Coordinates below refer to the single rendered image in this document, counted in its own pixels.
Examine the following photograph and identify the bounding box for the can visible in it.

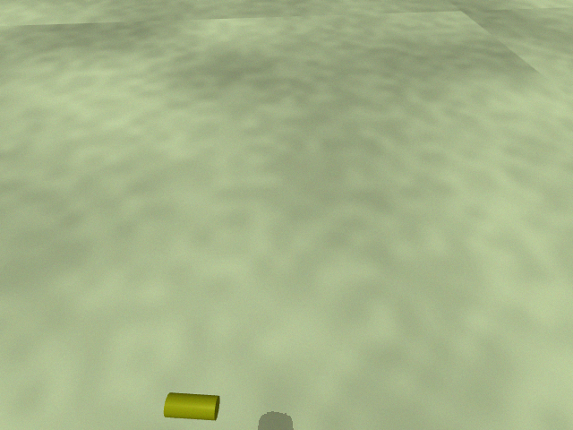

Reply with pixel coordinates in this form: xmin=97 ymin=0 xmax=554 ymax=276
xmin=164 ymin=392 xmax=219 ymax=420

